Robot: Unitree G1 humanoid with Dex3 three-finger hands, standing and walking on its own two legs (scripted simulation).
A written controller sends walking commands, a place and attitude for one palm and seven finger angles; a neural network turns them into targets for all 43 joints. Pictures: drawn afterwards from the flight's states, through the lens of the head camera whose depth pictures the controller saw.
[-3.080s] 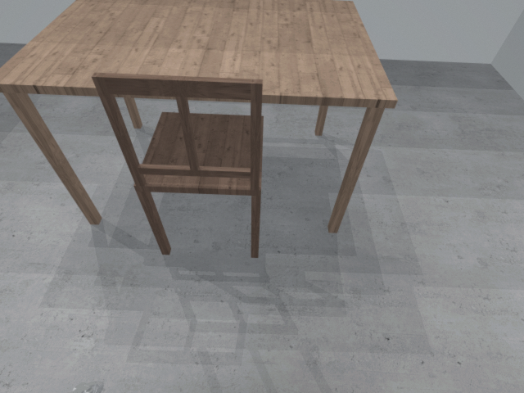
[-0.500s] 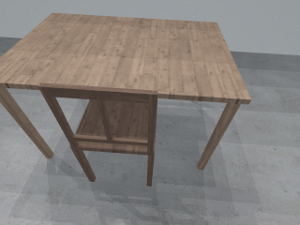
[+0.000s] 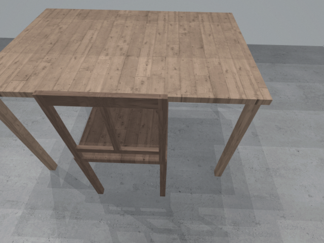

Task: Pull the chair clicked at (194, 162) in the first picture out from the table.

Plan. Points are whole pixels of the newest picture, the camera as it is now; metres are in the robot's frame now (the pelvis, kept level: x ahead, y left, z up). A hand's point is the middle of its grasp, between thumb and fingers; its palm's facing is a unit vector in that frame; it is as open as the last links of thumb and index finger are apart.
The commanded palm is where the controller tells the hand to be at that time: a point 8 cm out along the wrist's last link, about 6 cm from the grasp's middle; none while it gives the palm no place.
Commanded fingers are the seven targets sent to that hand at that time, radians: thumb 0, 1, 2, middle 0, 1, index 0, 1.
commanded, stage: come to a stop and stand still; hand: left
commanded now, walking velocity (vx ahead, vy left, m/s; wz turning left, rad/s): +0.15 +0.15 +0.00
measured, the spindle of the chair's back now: (111, 129) +0.49 +0.23 -0.10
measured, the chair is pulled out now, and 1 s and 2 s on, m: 0.00 0.00 0.00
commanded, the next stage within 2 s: look again from close up in 0.82 s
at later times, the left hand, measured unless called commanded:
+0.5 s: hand out of the picture -0.02 +0.18 -0.17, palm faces +0.10 -0.98 -0.18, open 7.4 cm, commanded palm none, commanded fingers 0.00 0.90 0.90 -0.20 -0.30 -0.20 -0.30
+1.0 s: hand out of the picture -0.03 +0.19 -0.17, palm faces +0.02 -0.98 -0.19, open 7.4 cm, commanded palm none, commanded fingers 0.00 0.90 0.90 -0.20 -0.30 -0.20 -0.30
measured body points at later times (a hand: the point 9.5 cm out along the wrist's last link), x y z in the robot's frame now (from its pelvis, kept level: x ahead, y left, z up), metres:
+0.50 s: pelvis -0.01 +0.01 +0.01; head +0.00 +0.02 +0.46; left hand -0.02 +0.23 -0.16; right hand +0.00 -0.22 -0.15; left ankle -0.03 +0.11 -0.73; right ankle -0.02 -0.13 -0.73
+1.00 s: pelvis -0.02 +0.02 +0.01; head +0.00 +0.02 +0.46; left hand -0.03 +0.24 -0.15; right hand -0.01 -0.21 -0.15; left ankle -0.03 +0.11 -0.73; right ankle -0.02 -0.13 -0.73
